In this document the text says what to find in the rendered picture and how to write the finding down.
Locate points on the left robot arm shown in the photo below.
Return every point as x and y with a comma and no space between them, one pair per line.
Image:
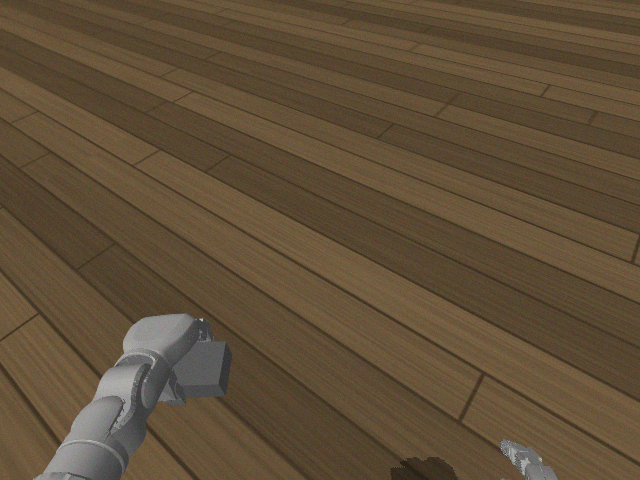
113,425

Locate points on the left robot hand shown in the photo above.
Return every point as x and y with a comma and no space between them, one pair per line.
171,336

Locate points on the right robot hand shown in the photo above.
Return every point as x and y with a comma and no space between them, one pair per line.
527,461

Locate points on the small box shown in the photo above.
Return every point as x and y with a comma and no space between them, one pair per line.
204,370

